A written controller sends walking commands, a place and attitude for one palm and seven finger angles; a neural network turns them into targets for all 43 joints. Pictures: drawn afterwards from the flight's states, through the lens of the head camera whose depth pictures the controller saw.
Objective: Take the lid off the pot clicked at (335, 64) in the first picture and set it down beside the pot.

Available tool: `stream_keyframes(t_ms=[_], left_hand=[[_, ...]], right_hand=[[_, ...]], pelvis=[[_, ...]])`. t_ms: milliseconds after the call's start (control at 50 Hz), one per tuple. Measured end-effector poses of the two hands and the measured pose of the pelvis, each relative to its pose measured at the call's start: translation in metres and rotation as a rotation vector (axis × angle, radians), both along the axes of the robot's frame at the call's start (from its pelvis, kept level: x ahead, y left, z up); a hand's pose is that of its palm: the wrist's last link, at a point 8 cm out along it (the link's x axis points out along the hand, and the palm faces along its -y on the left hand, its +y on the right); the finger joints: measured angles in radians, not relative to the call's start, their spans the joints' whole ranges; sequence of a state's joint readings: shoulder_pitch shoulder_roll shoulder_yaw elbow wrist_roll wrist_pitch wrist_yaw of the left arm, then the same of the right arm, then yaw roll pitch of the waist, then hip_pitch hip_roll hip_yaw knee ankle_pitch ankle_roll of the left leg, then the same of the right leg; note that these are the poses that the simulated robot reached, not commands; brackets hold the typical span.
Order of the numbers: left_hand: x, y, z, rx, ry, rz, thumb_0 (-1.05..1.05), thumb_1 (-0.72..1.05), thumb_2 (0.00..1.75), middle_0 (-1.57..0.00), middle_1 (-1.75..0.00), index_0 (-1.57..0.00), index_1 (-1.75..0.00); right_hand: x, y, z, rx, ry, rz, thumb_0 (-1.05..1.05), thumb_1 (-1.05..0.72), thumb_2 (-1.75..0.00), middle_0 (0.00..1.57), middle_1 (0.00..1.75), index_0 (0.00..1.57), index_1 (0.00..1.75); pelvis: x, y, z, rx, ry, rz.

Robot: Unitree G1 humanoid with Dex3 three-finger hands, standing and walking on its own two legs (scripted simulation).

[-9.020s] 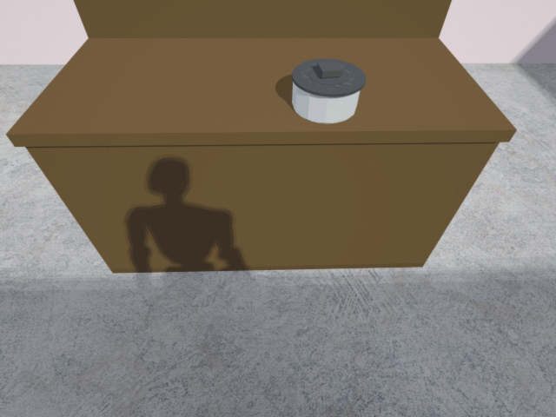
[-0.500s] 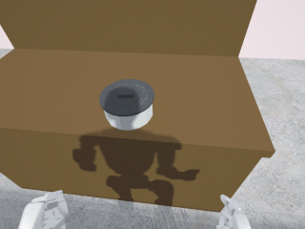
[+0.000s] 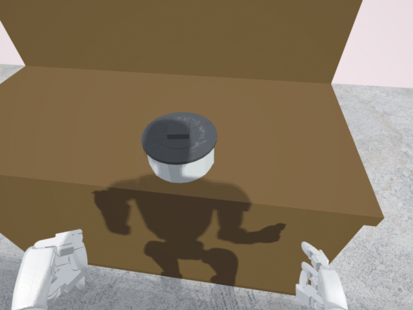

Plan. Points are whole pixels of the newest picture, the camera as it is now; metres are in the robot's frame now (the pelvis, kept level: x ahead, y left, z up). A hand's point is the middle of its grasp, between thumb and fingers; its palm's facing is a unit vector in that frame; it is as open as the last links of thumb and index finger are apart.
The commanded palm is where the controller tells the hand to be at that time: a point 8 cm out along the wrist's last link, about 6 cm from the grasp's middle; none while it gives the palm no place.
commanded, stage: raise the hand higher, near the body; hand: left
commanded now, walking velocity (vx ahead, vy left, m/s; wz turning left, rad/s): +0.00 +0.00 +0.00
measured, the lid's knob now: (178, 129) +0.51 +0.14 +0.07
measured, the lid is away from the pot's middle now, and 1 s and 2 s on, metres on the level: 0.00 0.00 0.00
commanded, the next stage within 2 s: reach forward and open the fingers in 0.22 s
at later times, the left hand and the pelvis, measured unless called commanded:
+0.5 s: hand (68, 244) +0.18 +0.25 +0.10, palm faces +0.11 -0.22 -0.97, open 2.9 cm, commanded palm +0.15 +0.26 +0.15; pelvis +0.00 -0.01 +0.00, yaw -2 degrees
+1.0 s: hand (73, 224) +0.20 +0.25 +0.12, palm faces -0.17 -0.02 -0.98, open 6.2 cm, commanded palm +0.20 +0.24 +0.18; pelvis -0.03 -0.01 +0.01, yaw +1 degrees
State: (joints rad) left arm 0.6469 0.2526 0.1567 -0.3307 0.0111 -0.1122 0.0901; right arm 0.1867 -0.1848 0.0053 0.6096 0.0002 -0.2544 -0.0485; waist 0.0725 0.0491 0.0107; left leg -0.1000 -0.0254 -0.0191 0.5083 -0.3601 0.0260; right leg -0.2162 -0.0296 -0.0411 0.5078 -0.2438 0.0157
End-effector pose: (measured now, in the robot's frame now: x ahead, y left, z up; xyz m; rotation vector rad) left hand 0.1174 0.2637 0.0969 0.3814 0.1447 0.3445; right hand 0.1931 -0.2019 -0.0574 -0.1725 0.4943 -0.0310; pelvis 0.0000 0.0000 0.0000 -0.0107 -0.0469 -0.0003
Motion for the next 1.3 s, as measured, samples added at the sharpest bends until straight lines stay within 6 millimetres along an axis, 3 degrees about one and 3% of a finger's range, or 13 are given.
stream_keyframes(t_ms=[160, 340, 480, 560, 780, 1100, 1300], left_hand=[[0.009, 0.002, 0.019, 0.039, -0.059, -0.003, 0.01, 0.9, 0.9, -1.3, -1.5, -1.3, -1.5], [0.019, 0.002, 0.041, 0.087, -0.133, -0.015, 0.01, 0.89, 0.9, -1.3, -1.5, -1.31, -1.5], [0.034, -0.007, 0.053, 0.851, 0.123, -0.116, 0.01, 0.83, 0.93, -1.28, -1.44, -1.29, -1.44], [0.041, -0.005, 0.055, 1.056, 0.26, -0.187, 0.0, 0.74, 0.98, -1.25, -1.34, -1.26, -1.34], [0.057, -0.012, 0.065, 1.09, 0.395, -0.408, 0.0, 0.43, 1.17, -1.14, -0.98, -1.15, -0.98], [0.085, -0.022, 0.084, 1.124, 0.291, -0.445, 0.0, -0.03, 1.34, -0.95, -0.42, -0.96, -0.42], [0.104, -0.029, 0.094, 1.127, 0.271, -0.443, 0.0, -0.25, 1.43, -0.86, -0.15, -0.87, -0.15]], right_hand=[[-0.004, 0.007, -0.009, 0.018, 0.047, 0.023, 0.02, -0.9, -0.9, 0.21, 0.3, 0.2, 0.3], [-0.015, -0.005, -0.017, 0.008, 0.092, 0.001, 0.02, -0.9, -0.9, 0.21, 0.3, 0.21, 0.3], [-0.01, -0.019, -0.028, -0.014, 0.197, 0.033, 0.02, -0.9, -0.9, 0.21, 0.3, 0.2, 0.3], [-0.002, -0.027, -0.032, 0.005, 0.222, 0.005, 0.02, -0.9, -0.9, 0.21, 0.3, 0.2, 0.3], [0.004, -0.031, -0.023, 0.009, 0.183, -0.004, 0.02, -0.9, -0.9, 0.2, 0.3, 0.2, 0.3], [-0.043, -0.027, -0.029, 0.037, 0.235, -0.007, 0.02, -0.9, -0.9, 0.21, 0.3, 0.2, 0.3], [-0.054, -0.033, -0.028, 0.042, 0.221, -0.03, 0.02, -0.9, -0.9, 0.21, 0.3, 0.2, 0.3]], pelvis=[[0.002, -0.001, 0.001, -0.001, 0.0, 0.003], [0.002, -0.004, 0.002, 0.0, -0.002, 0.0], [-0.004, -0.006, -0.002, 0.01, 0.055, -0.03], [-0.006, -0.007, -0.002, 0.011, 0.06, -0.028], [-0.011, -0.01, 0.004, 0.007, 0.037, 0.013], [-0.035, -0.009, 0.006, 0.019, 0.01, 0.004], [-0.043, -0.009, 0.006, 0.026, 0.001, -0.004]])
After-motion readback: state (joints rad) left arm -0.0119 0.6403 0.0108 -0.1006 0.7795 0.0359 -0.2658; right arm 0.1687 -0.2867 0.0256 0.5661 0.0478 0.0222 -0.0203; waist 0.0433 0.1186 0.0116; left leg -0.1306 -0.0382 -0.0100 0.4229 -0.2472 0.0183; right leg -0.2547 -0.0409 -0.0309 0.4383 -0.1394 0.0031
